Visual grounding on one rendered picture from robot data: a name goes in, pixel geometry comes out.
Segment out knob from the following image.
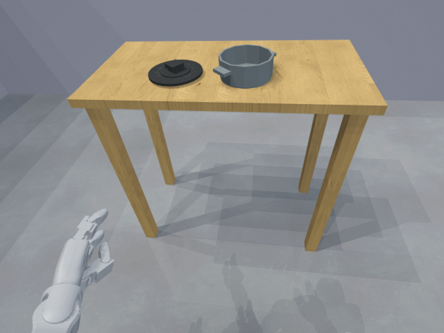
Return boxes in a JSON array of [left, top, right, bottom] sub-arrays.
[[164, 60, 185, 71]]

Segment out table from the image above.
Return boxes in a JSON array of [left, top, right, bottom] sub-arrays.
[[67, 40, 388, 252]]

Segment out lid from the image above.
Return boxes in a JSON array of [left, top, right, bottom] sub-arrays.
[[148, 60, 203, 87]]

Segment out robot left hand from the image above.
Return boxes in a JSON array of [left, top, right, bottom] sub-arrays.
[[52, 208, 114, 290]]

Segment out robot left forearm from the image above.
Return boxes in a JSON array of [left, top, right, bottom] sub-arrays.
[[32, 283, 83, 333]]

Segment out pot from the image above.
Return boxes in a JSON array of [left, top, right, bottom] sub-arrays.
[[213, 44, 276, 89]]

